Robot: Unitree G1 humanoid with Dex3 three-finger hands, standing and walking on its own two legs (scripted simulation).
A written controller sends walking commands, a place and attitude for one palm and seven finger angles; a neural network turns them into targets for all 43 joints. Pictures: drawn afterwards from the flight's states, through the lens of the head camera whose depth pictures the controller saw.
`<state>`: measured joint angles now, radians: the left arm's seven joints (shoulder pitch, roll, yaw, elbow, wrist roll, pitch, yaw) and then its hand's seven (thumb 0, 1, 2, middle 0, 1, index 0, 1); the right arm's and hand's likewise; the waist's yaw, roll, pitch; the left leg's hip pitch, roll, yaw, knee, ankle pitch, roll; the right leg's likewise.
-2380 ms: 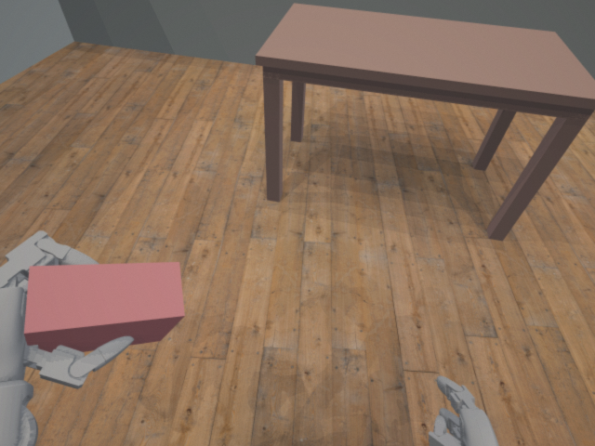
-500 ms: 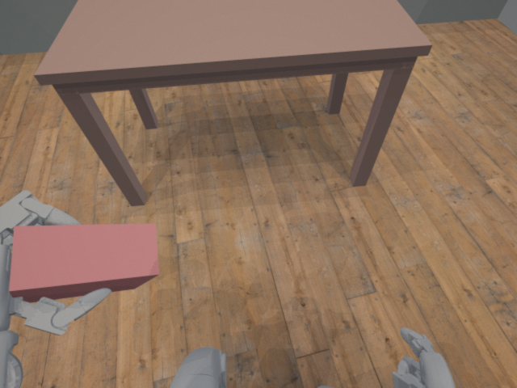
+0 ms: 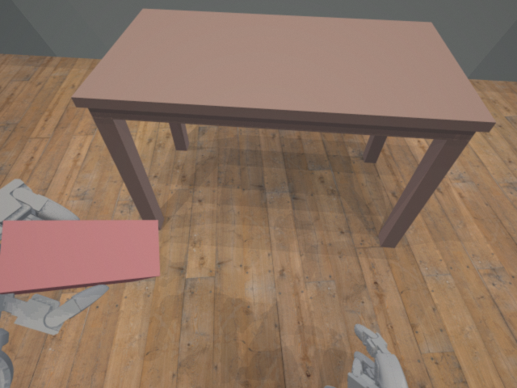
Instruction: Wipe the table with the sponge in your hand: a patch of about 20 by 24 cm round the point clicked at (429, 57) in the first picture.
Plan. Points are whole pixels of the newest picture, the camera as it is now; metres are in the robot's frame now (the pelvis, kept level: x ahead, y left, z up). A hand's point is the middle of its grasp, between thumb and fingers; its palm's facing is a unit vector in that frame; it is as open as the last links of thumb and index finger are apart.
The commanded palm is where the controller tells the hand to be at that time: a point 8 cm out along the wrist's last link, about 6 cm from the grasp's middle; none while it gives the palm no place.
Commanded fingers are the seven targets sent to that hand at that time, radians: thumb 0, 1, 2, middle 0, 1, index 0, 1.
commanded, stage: walk to a spot facing it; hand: left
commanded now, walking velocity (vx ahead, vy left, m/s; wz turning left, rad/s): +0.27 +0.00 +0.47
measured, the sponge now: (104, 256) +0.22 +0.19 +0.17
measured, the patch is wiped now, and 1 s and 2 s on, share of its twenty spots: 0.00 0.00 0.00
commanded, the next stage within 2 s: turn to face it in 0.32 s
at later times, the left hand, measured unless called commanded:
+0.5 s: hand (57, 200) +0.28 +0.27 +0.18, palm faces +0.54 -0.69 -0.48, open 10.1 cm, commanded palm +0.20 +0.30 +0.18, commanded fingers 0.00 0.10 1.30 -1.20 -1.60 -1.20 -1.60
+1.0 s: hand (164, 172) +0.34 +0.16 +0.17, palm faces +0.39 -0.80 -0.46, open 10.1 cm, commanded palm +0.28 +0.21 +0.18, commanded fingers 0.00 0.10 1.30 -1.20 -1.60 -1.20 -1.60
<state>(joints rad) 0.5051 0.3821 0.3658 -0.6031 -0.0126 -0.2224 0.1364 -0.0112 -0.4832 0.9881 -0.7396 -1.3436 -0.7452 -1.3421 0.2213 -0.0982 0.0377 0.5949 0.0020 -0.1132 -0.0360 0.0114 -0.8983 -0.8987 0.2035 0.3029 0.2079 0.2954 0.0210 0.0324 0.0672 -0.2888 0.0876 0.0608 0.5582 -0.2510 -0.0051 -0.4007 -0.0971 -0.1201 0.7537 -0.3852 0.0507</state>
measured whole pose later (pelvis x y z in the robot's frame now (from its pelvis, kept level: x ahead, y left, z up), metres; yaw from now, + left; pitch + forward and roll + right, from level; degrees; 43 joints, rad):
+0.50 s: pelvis +0.11 -0.01 -0.02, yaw +13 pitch -1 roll +1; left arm 0.45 0.48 0.44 -0.65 -0.02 -0.23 0.17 -0.01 -0.48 0.99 -0.74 -1.35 -0.74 -1.34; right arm 0.12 -0.20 -0.06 0.55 0.01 -0.05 -0.06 0.01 -0.91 -0.90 0.19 0.30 0.20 0.29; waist -0.02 -0.06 0.15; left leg -0.39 0.07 0.14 0.68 -0.26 0.02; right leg -0.43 -0.13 -0.08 1.20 -0.58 0.05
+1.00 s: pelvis +0.13 -0.08 +0.00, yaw +3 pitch +0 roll +3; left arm 0.45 0.37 0.34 -0.47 -0.04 -0.18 0.13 -0.01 -0.49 0.99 -0.73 -1.35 -0.74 -1.35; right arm 0.13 -0.24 -0.01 0.58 0.00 -0.03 -0.04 0.01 -0.90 -0.90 0.20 0.30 0.21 0.30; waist 0.00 -0.01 0.05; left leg -0.45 0.03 0.01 1.10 -0.40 -0.08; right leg -0.35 0.06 -0.02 0.50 -0.16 -0.12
